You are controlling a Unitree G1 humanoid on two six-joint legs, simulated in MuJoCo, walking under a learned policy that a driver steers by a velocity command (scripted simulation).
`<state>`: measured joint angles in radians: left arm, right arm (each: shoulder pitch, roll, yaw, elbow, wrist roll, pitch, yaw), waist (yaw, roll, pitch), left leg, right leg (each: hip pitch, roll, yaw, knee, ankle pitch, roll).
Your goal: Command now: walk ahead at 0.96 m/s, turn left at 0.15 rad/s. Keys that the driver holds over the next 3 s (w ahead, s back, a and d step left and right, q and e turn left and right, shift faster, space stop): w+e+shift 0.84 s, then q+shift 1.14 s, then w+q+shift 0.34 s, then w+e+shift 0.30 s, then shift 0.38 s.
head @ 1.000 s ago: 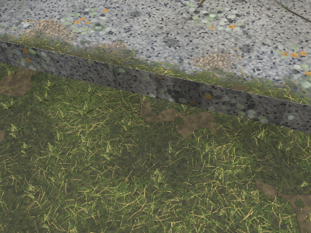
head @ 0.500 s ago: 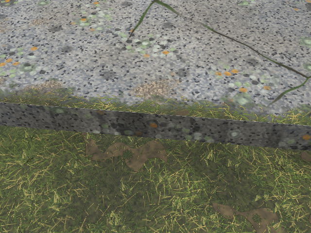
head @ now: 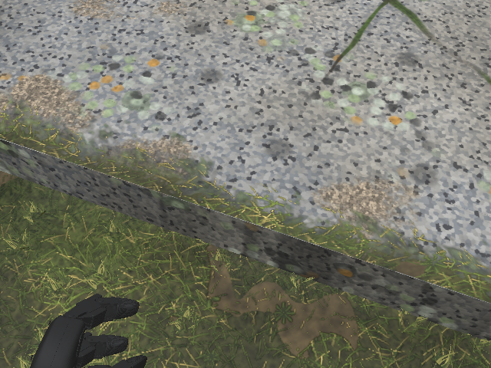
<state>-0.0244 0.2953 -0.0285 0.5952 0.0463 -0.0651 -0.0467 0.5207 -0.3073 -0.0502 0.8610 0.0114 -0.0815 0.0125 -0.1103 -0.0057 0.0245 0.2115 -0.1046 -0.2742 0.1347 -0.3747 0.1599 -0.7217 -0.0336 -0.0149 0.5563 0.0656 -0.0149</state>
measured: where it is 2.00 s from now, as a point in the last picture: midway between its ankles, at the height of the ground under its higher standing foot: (346, 109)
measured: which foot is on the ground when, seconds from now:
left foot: down 0.00-0.08, up 0.10-0.44, down 0.46-0.84, up 0.86-1.00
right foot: up 0.00-0.04, down 0.06-0.44, up 0.46-0.82, down 0.84-1.00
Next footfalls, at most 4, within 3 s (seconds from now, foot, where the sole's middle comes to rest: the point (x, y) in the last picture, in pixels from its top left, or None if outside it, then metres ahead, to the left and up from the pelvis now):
0.06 right None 0.28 -0.11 -0.76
0.46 left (193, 294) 0.64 0.08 -0.76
0.84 right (302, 183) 0.86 -0.24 -0.57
1.22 left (324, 97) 1.20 -0.38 -0.57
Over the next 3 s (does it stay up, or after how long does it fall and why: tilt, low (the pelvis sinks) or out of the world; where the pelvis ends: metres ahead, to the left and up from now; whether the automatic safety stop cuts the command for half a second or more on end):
stays up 1.50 -0.16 0.20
